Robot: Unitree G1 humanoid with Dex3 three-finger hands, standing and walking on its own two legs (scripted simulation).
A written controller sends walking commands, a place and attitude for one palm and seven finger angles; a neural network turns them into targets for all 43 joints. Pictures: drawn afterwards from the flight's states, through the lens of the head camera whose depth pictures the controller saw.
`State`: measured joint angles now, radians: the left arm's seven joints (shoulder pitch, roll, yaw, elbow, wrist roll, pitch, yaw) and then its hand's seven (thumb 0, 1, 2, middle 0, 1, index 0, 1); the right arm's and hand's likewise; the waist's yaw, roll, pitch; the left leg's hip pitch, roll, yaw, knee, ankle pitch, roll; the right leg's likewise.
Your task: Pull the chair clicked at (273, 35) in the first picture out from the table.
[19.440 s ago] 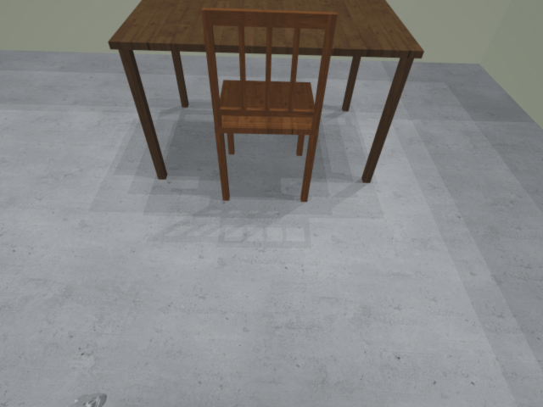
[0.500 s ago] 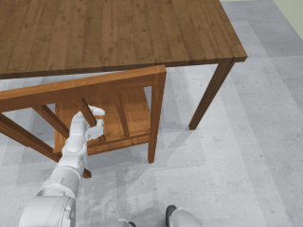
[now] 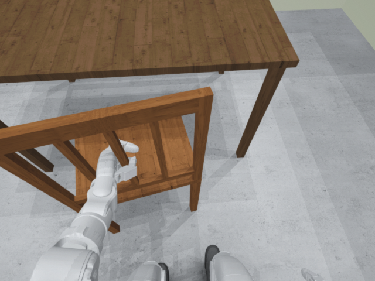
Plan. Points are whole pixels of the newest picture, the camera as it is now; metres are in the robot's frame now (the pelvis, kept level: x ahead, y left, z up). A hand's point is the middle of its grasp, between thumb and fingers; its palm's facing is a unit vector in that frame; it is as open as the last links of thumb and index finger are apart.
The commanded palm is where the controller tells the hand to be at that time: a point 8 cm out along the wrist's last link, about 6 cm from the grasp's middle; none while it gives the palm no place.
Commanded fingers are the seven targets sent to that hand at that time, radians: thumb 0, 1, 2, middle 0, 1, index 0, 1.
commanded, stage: step backward, pulling the chair out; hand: left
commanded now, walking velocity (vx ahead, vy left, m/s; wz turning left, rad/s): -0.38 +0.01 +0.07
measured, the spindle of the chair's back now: (124, 161) +0.40 +0.16 -0.07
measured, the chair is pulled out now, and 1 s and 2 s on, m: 0.18 0.20 0.36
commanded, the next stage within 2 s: none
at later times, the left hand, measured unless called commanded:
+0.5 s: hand (130, 172) +0.36 +0.14 -0.06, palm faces +0.01 -0.98 -0.21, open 5.1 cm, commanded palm +0.37 +0.19 -0.05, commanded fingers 0.00 0.90 0.90 -0.50 -1.45 -0.50 -1.45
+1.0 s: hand (129, 176) +0.35 +0.14 -0.06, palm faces +0.00 -0.98 -0.20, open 5.1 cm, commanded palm +0.35 +0.19 -0.05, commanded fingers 0.00 0.90 0.90 -0.50 -1.45 -0.50 -1.45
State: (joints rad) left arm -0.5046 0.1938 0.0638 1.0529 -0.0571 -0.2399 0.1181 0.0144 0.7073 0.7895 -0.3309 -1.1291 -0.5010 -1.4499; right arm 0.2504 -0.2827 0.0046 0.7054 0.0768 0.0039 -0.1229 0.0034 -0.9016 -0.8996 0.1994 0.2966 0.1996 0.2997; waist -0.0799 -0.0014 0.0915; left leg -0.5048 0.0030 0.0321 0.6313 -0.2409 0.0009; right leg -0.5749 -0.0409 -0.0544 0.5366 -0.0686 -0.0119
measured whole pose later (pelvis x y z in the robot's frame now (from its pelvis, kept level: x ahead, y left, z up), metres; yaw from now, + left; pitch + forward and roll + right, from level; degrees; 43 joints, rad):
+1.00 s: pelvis -0.03 +0.01 +0.00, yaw +2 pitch +3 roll +1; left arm -0.58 0.20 0.01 1.02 -0.04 -0.15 0.10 0.02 0.71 0.76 -0.26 -1.18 -0.50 -1.45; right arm 0.22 -0.27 0.02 0.73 0.05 -0.01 -0.14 0.00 -0.90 -0.90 0.20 0.30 0.20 0.30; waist -0.07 -0.03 0.16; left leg -0.45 -0.02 0.02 0.62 -0.22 0.01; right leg -0.53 -0.06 -0.03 0.65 -0.21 0.00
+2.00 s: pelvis -0.19 +0.01 +0.01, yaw -1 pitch +2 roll -2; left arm -0.58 0.22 0.06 1.06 -0.02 -0.16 0.07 0.04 0.71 0.78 -0.25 -1.16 -0.50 -1.45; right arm 0.19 -0.23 0.01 0.73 0.02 -0.02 -0.09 0.00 -0.90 -0.90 0.20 0.30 0.20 0.30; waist -0.04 0.01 0.20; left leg -0.41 0.04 -0.03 0.52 -0.15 -0.01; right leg -0.35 0.00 -0.02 0.63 -0.36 0.00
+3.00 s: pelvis -0.38 -0.01 +0.01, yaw +0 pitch -4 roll +0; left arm -0.09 0.12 -0.02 0.81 -0.02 -0.10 0.08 0.05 0.68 0.80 -0.28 -1.20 -0.50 -1.45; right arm 0.25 -0.22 0.04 0.75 0.02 -0.03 -0.12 0.01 -0.90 -0.90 0.20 0.30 0.20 0.30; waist -0.03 0.05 0.03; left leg -0.24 0.01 -0.03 0.51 -0.20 -0.02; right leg -0.25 -0.02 -0.01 0.52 -0.20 0.00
